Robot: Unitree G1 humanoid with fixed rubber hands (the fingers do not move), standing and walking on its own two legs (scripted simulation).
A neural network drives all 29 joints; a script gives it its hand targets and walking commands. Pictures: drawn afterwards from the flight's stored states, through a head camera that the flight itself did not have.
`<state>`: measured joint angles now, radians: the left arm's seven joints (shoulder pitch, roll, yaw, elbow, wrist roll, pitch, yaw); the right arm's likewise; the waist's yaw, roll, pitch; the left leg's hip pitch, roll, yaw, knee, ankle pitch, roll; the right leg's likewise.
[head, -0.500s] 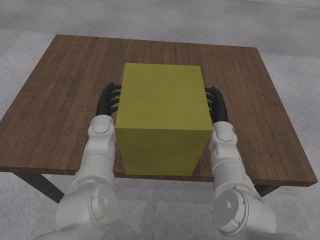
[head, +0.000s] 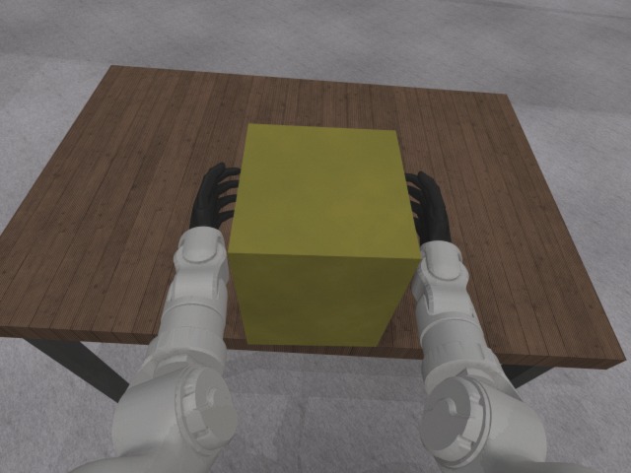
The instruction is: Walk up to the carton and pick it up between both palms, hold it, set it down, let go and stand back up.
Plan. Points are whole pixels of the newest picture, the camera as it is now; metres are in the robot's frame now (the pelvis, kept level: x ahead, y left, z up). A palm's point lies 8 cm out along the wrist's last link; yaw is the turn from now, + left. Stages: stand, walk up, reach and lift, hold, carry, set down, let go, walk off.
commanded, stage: reach and lift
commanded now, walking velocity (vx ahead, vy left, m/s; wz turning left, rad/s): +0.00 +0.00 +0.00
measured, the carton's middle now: (317, 243) +0.42 +0.00 +0.01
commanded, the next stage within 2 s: none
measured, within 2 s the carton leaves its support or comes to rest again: leaves its support in 0.90 s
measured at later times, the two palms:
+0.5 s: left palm (207, 223) +0.42 +0.15 +0.06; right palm (431, 234) +0.40 -0.14 +0.07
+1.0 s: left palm (201, 227) +0.40 +0.16 +0.08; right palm (433, 232) +0.39 -0.14 +0.09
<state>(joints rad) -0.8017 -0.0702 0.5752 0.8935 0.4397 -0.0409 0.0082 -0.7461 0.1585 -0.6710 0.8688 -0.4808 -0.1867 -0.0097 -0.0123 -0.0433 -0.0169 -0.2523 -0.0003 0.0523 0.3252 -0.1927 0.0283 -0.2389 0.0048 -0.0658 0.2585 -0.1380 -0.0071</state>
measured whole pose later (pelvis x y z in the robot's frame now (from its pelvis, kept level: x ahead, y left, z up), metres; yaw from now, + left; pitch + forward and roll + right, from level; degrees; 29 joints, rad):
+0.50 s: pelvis +0.00 +0.00 +0.00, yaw +0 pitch +7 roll -1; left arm -0.80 -0.06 0.55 0.90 0.42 -0.03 0.02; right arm -0.74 0.15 -0.64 0.90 -0.45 -0.20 -0.03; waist -0.02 -0.05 -0.02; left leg -0.25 0.00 0.06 0.32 -0.19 0.03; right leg -0.23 0.00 -0.08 0.25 -0.14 -0.01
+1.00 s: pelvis +0.00 +0.00 +0.00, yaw +1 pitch +5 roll -1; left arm -0.76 -0.01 0.42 0.91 0.32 0.01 0.07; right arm -0.73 0.10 -0.49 0.98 -0.31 -0.20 -0.09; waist -0.03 -0.04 -0.06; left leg -0.24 0.01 0.05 0.32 -0.18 0.02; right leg -0.20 0.01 -0.10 0.22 -0.12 -0.01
